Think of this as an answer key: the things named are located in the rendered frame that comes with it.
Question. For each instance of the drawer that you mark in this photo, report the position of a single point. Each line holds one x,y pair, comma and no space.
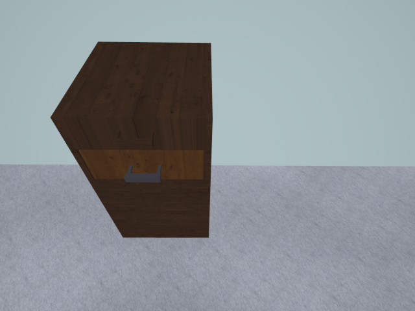
175,164

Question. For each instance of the handle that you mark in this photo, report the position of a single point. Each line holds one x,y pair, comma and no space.
143,177
132,143

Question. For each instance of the cabinet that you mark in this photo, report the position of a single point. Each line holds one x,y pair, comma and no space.
152,90

